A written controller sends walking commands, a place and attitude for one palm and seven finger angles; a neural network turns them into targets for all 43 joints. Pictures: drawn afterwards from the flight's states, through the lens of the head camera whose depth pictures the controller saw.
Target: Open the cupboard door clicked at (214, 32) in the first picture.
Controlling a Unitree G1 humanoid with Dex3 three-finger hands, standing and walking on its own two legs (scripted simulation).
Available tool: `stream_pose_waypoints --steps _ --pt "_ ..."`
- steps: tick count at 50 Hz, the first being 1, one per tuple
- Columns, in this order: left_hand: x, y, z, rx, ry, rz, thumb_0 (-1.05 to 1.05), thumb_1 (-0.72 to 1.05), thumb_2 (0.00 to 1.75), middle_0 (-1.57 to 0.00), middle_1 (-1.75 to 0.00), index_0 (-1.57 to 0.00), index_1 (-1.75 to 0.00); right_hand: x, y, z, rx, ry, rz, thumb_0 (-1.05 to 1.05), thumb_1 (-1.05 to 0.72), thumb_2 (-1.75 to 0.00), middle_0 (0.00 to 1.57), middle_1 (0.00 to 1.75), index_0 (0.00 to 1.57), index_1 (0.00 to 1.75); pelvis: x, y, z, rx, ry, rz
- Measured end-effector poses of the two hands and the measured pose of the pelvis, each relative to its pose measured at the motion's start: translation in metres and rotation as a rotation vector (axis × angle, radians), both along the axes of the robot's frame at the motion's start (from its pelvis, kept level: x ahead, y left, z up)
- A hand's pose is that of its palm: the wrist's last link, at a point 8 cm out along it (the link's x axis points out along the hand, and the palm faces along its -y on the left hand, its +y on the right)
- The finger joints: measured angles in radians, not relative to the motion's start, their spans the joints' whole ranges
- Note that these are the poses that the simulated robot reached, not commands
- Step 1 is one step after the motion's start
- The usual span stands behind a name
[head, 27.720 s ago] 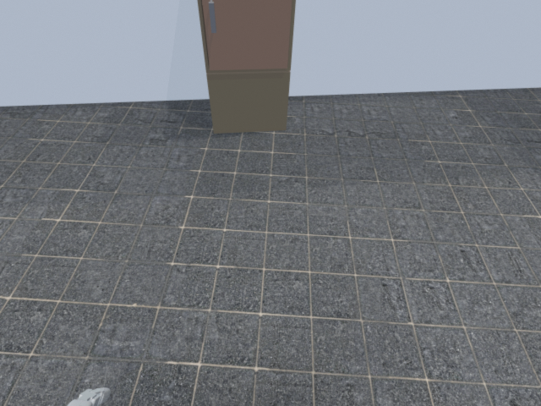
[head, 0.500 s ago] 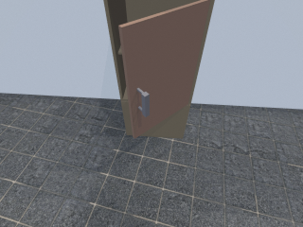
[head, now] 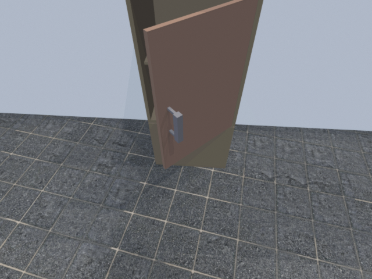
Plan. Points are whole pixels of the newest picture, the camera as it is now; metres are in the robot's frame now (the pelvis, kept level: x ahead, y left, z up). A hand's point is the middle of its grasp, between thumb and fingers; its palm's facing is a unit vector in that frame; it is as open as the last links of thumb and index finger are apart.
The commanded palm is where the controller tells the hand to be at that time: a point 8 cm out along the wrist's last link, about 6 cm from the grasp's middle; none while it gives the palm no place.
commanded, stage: walk to a spot facing it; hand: left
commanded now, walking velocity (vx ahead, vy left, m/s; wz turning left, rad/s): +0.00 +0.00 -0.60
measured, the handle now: (174, 124) +0.61 +0.08 -0.08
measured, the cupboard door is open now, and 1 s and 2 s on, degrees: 44 44 44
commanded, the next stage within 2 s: none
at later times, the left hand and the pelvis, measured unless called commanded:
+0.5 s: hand out of the picture +0.09 +0.16 -0.16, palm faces -0.13 -0.94 -0.33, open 7.4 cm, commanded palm none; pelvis +0.00 -0.04 -0.01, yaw -13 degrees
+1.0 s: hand (131, 271) +0.18 +0.16 -0.18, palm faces -0.42 -0.87 -0.25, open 7.4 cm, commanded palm none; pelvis +0.05 -0.01 -0.01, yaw -32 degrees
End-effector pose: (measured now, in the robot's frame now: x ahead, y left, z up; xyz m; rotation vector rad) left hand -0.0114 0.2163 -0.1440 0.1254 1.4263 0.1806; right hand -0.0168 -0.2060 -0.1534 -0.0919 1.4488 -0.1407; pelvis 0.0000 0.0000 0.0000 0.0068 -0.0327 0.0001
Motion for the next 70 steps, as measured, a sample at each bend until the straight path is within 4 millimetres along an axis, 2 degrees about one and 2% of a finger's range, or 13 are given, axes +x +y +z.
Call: stream_pose_waypoints --steps 9,16,21,28,34,40,47,52,57,60,64,68,70 --pt "0.016 0.008 -0.004 0.012 0.032 -0.047 0.01 0.91 0.89 -0.20 -0.30 -0.20 -0.30 0.002 -0.014 -0.005 -0.036 -0.021 -0.080 0.01 -0.91 -0.90 0.20 0.30 0.20 0.30 -0.001 -0.002 -0.007 0.004 0.020 -0.074" --pt "0.059 0.016 -0.002 0.062 -0.026 -0.127 0.01 0.91 0.89 -0.20 -0.30 -0.20 -0.30 0.001 -0.038 -0.012 -0.066 -0.057 -0.136 0.01 -0.91 -0.90 0.20 0.30 0.20 0.30 -0.002 -0.011 -0.014 0.034 0.034 -0.145" --pt "0.092 0.005 0.007 0.115 -0.102 -0.190 0.01 0.91 0.89 -0.19 -0.30 -0.20 -0.30 0.007 -0.066 -0.025 -0.061 -0.081 -0.170 0.01 -0.91 -0.90 0.20 0.30 0.20 0.30 0.000 -0.028 -0.021 0.038 0.034 -0.189" --pt "0.111 -0.017 0.023 0.129 -0.100 -0.259 0.01 0.91 0.89 -0.20 -0.30 -0.20 -0.30 0.041 -0.097 -0.001 -0.087 -0.184 -0.229 0.01 -0.91 -0.90 0.20 0.30 0.20 0.30 0.003 -0.042 -0.003 0.059 0.056 -0.283" --pt "0.125 -0.031 0.026 0.105 -0.082 -0.332 0.01 0.91 0.89 -0.20 -0.30 -0.20 -0.30 0.069 -0.111 0.015 -0.117 -0.293 -0.290 0.01 -0.91 -0.90 0.20 0.30 0.20 0.30 0.011 -0.044 0.003 0.061 0.064 -0.372" --pt "0.143 -0.034 0.020 0.077 -0.081 -0.390 0.01 0.91 0.89 -0.20 -0.30 -0.20 -0.30 0.080 -0.112 0.027 -0.150 -0.332 -0.329 0.01 -0.91 -0.90 0.20 0.30 0.20 0.30 0.021 -0.039 0.003 0.048 0.063 -0.445" --pt "0.178 -0.021 0.007 0.054 -0.063 -0.480 0.01 0.91 0.89 -0.20 -0.30 -0.20 -0.30 0.078 -0.098 0.038 -0.197 -0.349 -0.397 0.01 -0.91 -0.90 0.20 0.30 0.20 0.30 0.039 -0.023 0.000 0.032 0.072 -0.526" --pt "0.224 -0.013 -0.010 0.035 -0.088 -0.553 0.01 0.91 0.89 -0.20 -0.30 -0.20 -0.30 0.055 -0.080 0.033 -0.256 -0.319 -0.443 0.01 -0.91 -0.90 0.20 0.30 0.20 0.30 0.055 -0.009 -0.012 0.002 0.079 -0.579" --pt "0.276 -0.032 0.001 0.013 -0.157 -0.653 0.01 0.91 0.89 -0.20 -0.30 -0.20 -0.30 0.007 -0.054 0.038 -0.243 -0.195 -0.491 0.01 -0.90 -0.90 0.20 0.30 0.20 0.30 0.058 -0.007 -0.002 -0.019 0.079 -0.641" --pt "0.301 -0.054 0.009 -0.004 -0.194 -0.724 0.01 0.91 0.89 -0.19 -0.30 -0.19 -0.30 -0.024 -0.040 0.035 -0.225 -0.131 -0.553 0.01 -0.90 -0.90 0.20 0.30 0.21 0.30 0.060 -0.009 0.000 -0.030 0.081 -0.687" --pt "0.326 -0.095 0.014 -0.019 -0.234 -0.833 0.01 0.91 0.90 -0.19 -0.30 -0.19 -0.30 -0.067 -0.027 0.027 -0.200 -0.073 -0.657 0.01 -0.90 -0.90 0.20 0.30 0.21 0.30 0.059 -0.018 -0.003 -0.023 0.075 -0.751" --pt "0.342 -0.140 0.009 -0.023 -0.309 -0.934 0.01 0.91 0.89 -0.19 -0.30 -0.19 -0.30 -0.107 -0.025 0.006 -0.179 -0.031 -0.763 0.01 -0.90 -0.90 0.20 0.30 0.21 0.30 0.054 -0.035 -0.020 0.017 0.065 -0.810" --pt "0.341 -0.155 0.009 -0.025 -0.313 -0.967 0.01 0.91 0.89 -0.19 -0.30 -0.19 -0.30 -0.118 -0.026 0.002 -0.182 -0.009 -0.809 0.01 -0.90 -0.90 0.20 0.30 0.20 0.30 0.053 -0.035 -0.021 0.005 0.057 -0.837"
